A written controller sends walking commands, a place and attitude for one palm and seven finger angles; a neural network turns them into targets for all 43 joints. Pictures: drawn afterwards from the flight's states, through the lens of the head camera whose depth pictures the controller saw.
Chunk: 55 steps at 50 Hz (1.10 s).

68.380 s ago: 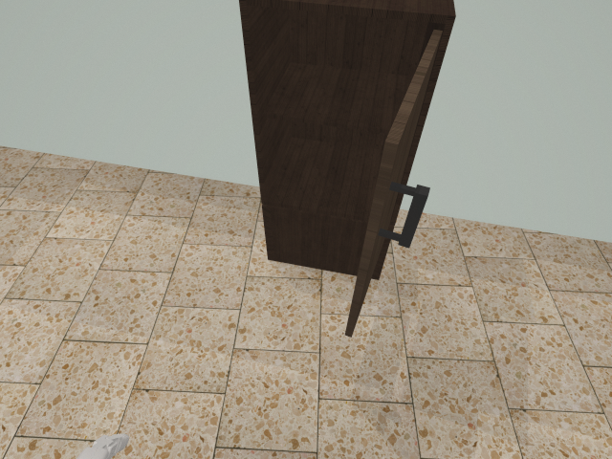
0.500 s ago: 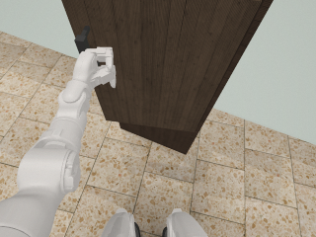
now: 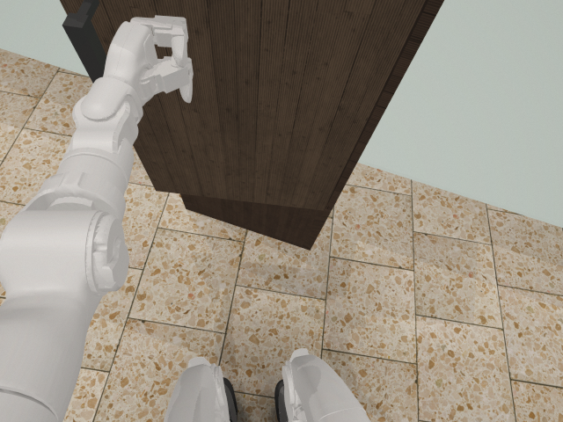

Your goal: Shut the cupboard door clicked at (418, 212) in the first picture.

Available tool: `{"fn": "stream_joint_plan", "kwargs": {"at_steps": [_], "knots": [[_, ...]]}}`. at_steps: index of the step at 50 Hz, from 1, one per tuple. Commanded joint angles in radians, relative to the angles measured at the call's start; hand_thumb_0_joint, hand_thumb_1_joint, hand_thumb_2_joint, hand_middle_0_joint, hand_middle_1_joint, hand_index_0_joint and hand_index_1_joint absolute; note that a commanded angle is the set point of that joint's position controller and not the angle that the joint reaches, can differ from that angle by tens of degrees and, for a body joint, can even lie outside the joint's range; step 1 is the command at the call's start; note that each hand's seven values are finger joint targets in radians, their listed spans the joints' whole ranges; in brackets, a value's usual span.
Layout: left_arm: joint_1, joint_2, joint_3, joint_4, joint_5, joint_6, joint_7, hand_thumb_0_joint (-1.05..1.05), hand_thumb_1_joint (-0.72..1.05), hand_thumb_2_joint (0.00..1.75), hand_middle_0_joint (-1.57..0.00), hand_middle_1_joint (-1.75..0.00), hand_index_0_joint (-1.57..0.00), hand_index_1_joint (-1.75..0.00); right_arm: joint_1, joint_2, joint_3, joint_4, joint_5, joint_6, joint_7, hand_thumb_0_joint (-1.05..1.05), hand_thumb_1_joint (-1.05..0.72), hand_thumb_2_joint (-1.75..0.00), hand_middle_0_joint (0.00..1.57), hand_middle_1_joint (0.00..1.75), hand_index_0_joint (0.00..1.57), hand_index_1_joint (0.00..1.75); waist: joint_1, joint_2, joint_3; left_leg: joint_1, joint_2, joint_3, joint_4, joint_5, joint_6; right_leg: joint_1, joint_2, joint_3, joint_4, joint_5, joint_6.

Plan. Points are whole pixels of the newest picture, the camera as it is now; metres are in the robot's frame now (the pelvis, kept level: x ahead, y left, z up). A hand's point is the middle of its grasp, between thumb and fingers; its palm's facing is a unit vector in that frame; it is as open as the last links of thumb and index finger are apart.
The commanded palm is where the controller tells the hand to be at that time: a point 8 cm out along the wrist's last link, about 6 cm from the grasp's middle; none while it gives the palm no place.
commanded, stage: push the door shut along its arc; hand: left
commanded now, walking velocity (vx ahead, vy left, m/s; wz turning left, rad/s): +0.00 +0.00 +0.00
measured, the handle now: (104, 57) +0.59 +0.15 +0.10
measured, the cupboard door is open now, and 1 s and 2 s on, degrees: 13 0 0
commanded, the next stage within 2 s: pull the fist back off the door in 0.36 s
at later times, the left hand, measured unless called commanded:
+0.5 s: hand (205, 48) +0.59 +0.02 +0.12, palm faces -0.42 -0.91 +0.01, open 3.2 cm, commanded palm +0.60 +0.05 +0.11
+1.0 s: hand (205, 54) +0.58 +0.02 +0.12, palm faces +0.04 -1.00 -0.01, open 3.1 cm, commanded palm +0.53 +0.06 +0.11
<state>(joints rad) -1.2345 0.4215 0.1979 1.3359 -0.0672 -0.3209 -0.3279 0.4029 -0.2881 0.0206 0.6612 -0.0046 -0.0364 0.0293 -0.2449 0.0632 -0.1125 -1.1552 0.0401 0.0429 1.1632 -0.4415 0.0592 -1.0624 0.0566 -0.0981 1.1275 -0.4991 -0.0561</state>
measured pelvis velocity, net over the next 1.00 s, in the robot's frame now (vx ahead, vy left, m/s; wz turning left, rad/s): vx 0.03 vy -0.02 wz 0.00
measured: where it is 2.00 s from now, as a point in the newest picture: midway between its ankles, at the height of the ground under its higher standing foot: outside the picture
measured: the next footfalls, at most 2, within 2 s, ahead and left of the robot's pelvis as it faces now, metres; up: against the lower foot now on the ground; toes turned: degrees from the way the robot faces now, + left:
none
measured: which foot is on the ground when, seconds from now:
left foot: down 0.00-1.00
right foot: down 0.00-1.00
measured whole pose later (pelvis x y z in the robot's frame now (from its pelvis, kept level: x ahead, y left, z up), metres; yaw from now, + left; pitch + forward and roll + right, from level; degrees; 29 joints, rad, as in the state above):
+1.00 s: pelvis +0.03 -0.02 +0.02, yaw +0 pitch +25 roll -1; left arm -1.09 0.23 0.28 1.24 0.02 -0.39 0.18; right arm 0.48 -0.25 -0.01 0.65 -0.07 0.00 0.13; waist -0.21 0.06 -0.16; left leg -1.03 0.03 0.04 1.04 -0.44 0.02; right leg -0.96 0.07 -0.07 1.03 -0.50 -0.08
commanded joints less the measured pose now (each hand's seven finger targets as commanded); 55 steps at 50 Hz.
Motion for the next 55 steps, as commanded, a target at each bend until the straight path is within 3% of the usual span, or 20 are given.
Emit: {"fn": "stream_joint_plan", "kwargs": {"at_steps": [1,9,11,15,21,23,24,25,28,30,32,34,35,37,40,43,48,50,52,55], "knots": [[-0.569,0.197,0.038,-0.196,-0.002,-0.047,-0.006,0.0,0.9,0.9,-1.3,-1.5,-1.3,-1.5,0.21,-0.186,-0.064,-0.02,0.0,-0.017,-0.012,0.0,-0.9,-0.9,0.2,0.3,0.2,0.3,-0.051,0.066,-0.545,0.483,-0.014,-0.147,-0.057,0.303,0.007,0.074,0.01,0.102,-0.154,0.272,0.027],[-0.675,0.16,-0.01,-0.187,0.006,0.01,-0.035,0.0,0.9,0.9,-1.3,-1.5,-1.3,-1.5,0.227,-0.19,-0.066,0.008,-0.007,-0.022,-0.022,0.0,-0.9,-0.9,0.2,0.3,0.2,0.3,-0.082,0.093,-0.579,0.487,-0.011,-0.15,-0.02,0.311,0.009,0.022,0.015,0.098,-0.145,0.269,0.03],[-0.72,0.129,-0.027,-0.185,0.001,0.026,-0.036,0.0,0.9,0.9,-1.3,-1.5,-1.3,-1.5,0.234,-0.186,-0.063,0.021,-0.012,-0.028,-0.026,0.0,-0.9,-0.9,0.2,0.3,0.2,0.3,-0.103,0.1,-0.57,0.488,-0.013,-0.15,-0.015,0.322,0.017,0.003,0.018,0.095,-0.142,0.27,0.032],[-0.753,0.156,-0.016,-0.158,0.009,0.048,-0.042,0.0,0.9,0.9,-1.3,-1.5,-1.3,-1.5,0.235,-0.188,-0.06,0.036,-0.018,-0.038,-0.032,0.0,-0.9,-0.9,0.2,0.3,0.2,0.3,-0.109,0.105,-0.565,0.445,-0.013,-0.144,0.006,0.3,0.015,0.003,0.017,0.101,-0.14,0.256,0.033],[-0.784,0.138,-0.03,-0.195,0.013,0.051,-0.064,0.0,0.9,0.9,-1.3,-1.5,-1.3,-1.5,0.243,-0.185,-0.064,0.05,-0.025,-0.049,-0.034,0.0,-0.9,-0.9,0.2,0.3,0.2,0.3,-0.111,0.143,-0.634,0.51,-0.017,-0.146,0.021,0.393,0.018,-0.021,0.026,0.086,-0.11,0.31,0.026],[-0.781,0.159,-0.019,-0.147,0.021,0.07,-0.062,0.0,0.9,0.9,-1.3,-1.5,-1.3,-1.5,0.241,-0.185,-0.059,0.056,-0.025,-0.044,-0.038,0.0,-0.9,-0.9,0.2,0.3,0.2,0.3,-0.12,0.117,-0.593,0.465,-0.017,-0.138,0.027,0.359,0.017,-0.016,0.025,0.088,-0.117,0.296,0.03],[-0.76,0.211,0.189,-0.166,-0.049,0.088,0.134,0.0,0.9,0.9,-1.3,-1.5,-1.3,-1.5,0.301,-0.153,-0.046,0.006,-0.027,-0.048,-0.02,0.0,-0.9,-0.9,0.2,0.3,0.2,0.3,-0.074,0.134,-0.594,0.412,0.006,-0.154,0.004,0.329,-0.003,0.025,0.011,0.097,-0.131,0.284,0.021],[-0.704,0.15,0.148,-0.128,-0.019,0.098,0.233,0.0,0.9,0.9,-1.3,-1.5,-1.3,-1.5,0.293,-0.153,-0.046,0.0,-0.037,-0.05,0.003,0.0,-0.9,-0.9,0.2,0.3,0.2,0.3,-0.077,0.122,-0.583,0.391,0.006,-0.157,-0.008,0.316,-0.009,0.024,0.007,0.099,-0.127,0.272,0.028],[-0.631,0.07,0.162,-0.173,0.019,0.069,0.414,0.0,0.9,0.9,-1.3,-1.5,-1.3,-1.5,0.313,-0.148,-0.06,-0.016,-0.069,-0.037,0.05,0.0,-0.9,-0.9,0.2,0.3,0.2,0.3,-0.056,0.116,-0.62,0.434,0.004,-0.161,-0.016,0.374,-0.018,0.029,0.002,0.088,-0.111,0.317,0.037],[-0.643,0.025,0.136,-0.265,0.095,0.0,0.547,0.0,0.9,0.9,-1.3,-1.5,-1.3,-1.5,0.315,-0.137,-0.069,-0.017,-0.091,-0.035,0.08,0.0,-0.9,-0.9,0.2,0.3,0.2,0.3,-0.053,0.138,-0.646,0.464,0.004,-0.153,-0.01,0.399,-0.024,0.023,0.0,0.088,-0.107,0.352,0.043],[-0.644,-0.014,0.071,-0.333,0.18,-0.073,0.609,0.0,0.9,0.9,-1.3,-1.5,-1.3,-1.5,0.324,-0.137,-0.085,-0.005,-0.107,-0.034,0.109,0.0,-0.9,-0.9,0.2,0.3,0.2,0.3,-0.059,0.161,-0.687,0.524,0.004,-0.155,-0.002,0.454,-0.026,0.005,0.006,0.083,-0.101,0.386,0.046],[-0.63,-0.032,0.011,-0.374,0.215,-0.114,0.598,0.0,0.9,0.9,-1.3,-1.5,-1.3,-1.5,0.333,-0.142,-0.102,0.002,-0.103,-0.019,0.121,0.0,-0.9,-0.9,0.2,0.3,0.2,0.3,-0.063,0.14,-0.707,0.562,-0.003,-0.148,-0.024,0.462,-0.026,0.064,0.008,0.083,-0.123,0.42,0.045],[-0.643,-0.048,-0.01,-0.404,0.206,-0.122,0.579,0.0,0.9,0.9,-1.3,-1.5,-1.3,-1.5,0.333,-0.142,-0.108,0.0,-0.097,-0.011,0.12,0.0,-0.9,-0.9,0.2,0.3,0.2,0.3,-0.069,0.123,-0.73,0.575,-0.01,-0.14,-0.033,0.462,-0.023,0.114,0.009,0.089,-0.135,0.453,0.048],[-0.604,-0.016,0.011,-0.371,0.175,-0.101,0.534,0.0,0.9,0.9,-1.3,-1.5,-1.3,-1.5,0.328,-0.147,-0.11,0.001,-0.078,0.007,0.111,0.0,-0.9,-0.9,0.2,0.3,0.2,0.3,-0.052,0.103,-0.746,0.568,-0.021,-0.129,-0.059,0.451,-0.023,0.197,0.008,0.098,-0.156,0.494,0.049],[-0.544,0.032,0.081,-0.294,0.115,-0.039,0.507,0.0,0.9,0.9,-1.3,-1.5,-1.3,-1.5,0.317,-0.143,-0.097,-0.01,-0.058,0.03,0.091,0.0,-0.9,-0.9,0.2,0.3,0.2,0.3,-0.032,0.029,-0.659,0.454,-0.036,-0.099,-0.105,0.35,-0.015,0.326,0.001,0.123,-0.21,0.489,0.058],[-0.451,0.059,0.144,-0.285,0.081,-0.055,0.52,0.0,0.9,0.9,-1.3,-1.5,-1.3,-1.5,0.3,-0.13,-0.085,-0.025,-0.055,0.032,0.078,0.0,-0.9,-0.9,0.2,0.3,0.2,0.3,-0.002,-0.016,-0.604,0.389,-0.04,-0.079,-0.127,0.332,-0.013,0.404,-0.012,0.148,-0.231,0.542,0.066],[-0.23,-0.059,0.065,-0.3,0.097,-0.165,0.509,0.0,0.9,0.9,-1.3,-1.5,-1.3,-1.5,0.272,-0.113,-0.09,-0.035,-0.06,0.021,0.094,0.0,-0.9,-0.9,0.2,0.3,0.2,0.3,0.024,-0.059,-0.507,0.395,-0.047,-0.064,-0.144,0.362,-0.014,0.404,-0.017,0.144,-0.229,0.629,0.072],[-0.139,-0.095,0.023,-0.267,0.111,-0.164,0.49,0.0,0.9,0.9,-1.3,-1.5,-1.3,-1.5,0.262,-0.117,-0.095,-0.039,-0.053,0.031,0.1,0.0,-0.9,-0.9,0.2,0.3,0.2,0.3,0.031,-0.082,-0.456,0.367,-0.053,-0.056,-0.156,0.322,-0.014,0.417,-0.024,0.157,-0.243,0.628,0.08],[-0.097,-0.148,-0.016,-0.281,0.098,-0.15,0.469,0.0,0.9,0.9,-1.3,-1.5,-1.3,-1.5,0.248,-0.118,-0.101,-0.049,-0.042,0.042,0.1,0.0,-0.9,-0.9,0.2,0.3,0.2,0.3,0.042,-0.089,-0.466,0.396,-0.061,-0.047,-0.16,0.325,-0.013,0.433,-0.028,0.164,-0.251,0.659,0.091],[-0.101,-0.225,-0.066,-0.355,0.045,-0.132,0.451,0.0,0.9,0.9,-1.3,-1.5,-1.3,-1.5,0.208,-0.116,-0.106,-0.065,-0.029,0.052,0.091,0.0,-0.9,-0.9,0.2,0.3,0.2,0.3,0.045,-0.08,-0.455,0.451,-0.063,-0.043,-0.182,0.305,-0.015,0.428,-0.027,0.158,-0.284,0.605,0.086]]}}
